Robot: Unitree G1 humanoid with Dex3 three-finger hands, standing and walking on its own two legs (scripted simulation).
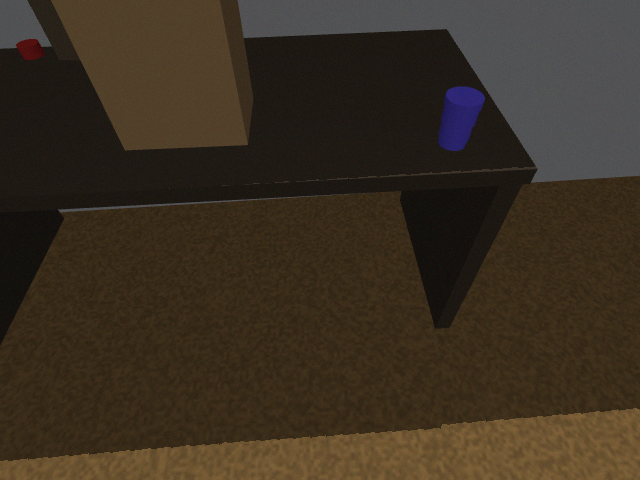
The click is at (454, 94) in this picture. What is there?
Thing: tapered cup
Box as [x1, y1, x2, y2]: [438, 86, 484, 150]
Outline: 473,88 459,86 453,87 446,92 444,99 444,107 441,116 442,121 438,134 438,143 446,149 461,149 465,145 469,137 471,128 475,123 478,112 484,100 484,96 482,93
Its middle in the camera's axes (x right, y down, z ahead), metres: +0.29 -0.24 +0.81
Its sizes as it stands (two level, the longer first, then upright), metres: 0.075 0.075 0.111
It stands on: a support 0.73 m high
